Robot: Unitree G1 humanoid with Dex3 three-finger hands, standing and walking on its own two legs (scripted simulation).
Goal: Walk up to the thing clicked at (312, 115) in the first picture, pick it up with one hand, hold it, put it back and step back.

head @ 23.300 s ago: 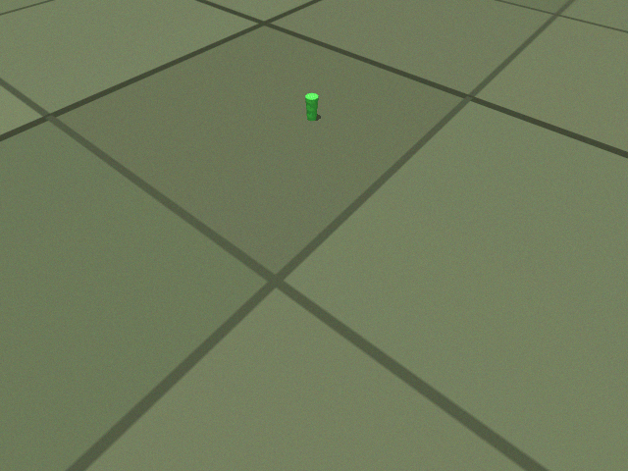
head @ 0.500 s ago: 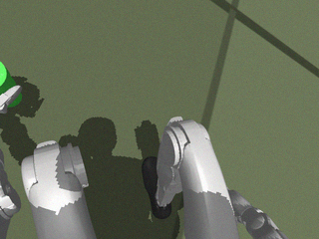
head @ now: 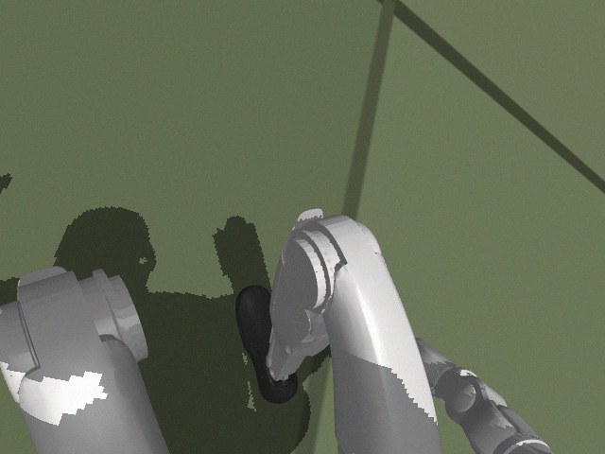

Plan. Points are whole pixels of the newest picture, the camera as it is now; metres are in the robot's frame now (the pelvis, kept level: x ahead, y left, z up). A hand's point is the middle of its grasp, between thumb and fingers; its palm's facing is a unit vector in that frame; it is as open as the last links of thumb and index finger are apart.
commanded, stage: lower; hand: left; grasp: from the side
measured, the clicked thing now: out of the picture +0.46 +0.28 -0.19
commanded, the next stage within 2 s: loosen in 0.60 s
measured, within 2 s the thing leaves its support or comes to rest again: rests again in 0.94 s
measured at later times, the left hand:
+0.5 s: hand out of the picture +0.46 +0.29 -0.17, palm faces +0.38 -0.93 -0.03, open 10.0 cm
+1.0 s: hand out of the picture +0.46 +0.29 -0.18, palm faces +0.38 -0.93 -0.01, open 10.4 cm
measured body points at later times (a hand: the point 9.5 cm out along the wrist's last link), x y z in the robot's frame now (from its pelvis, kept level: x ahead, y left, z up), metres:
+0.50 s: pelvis -0.01 +0.00 +0.00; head +0.25 +0.18 +0.32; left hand +0.43 +0.33 -0.17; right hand +0.14 -0.25 -0.04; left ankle +0.07 +0.12 -0.26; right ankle +0.14 -0.13 -0.26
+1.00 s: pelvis -0.01 +0.01 +0.00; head +0.24 +0.19 +0.32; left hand +0.43 +0.33 -0.18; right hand +0.14 -0.25 -0.03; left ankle +0.07 +0.12 -0.26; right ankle +0.14 -0.13 -0.26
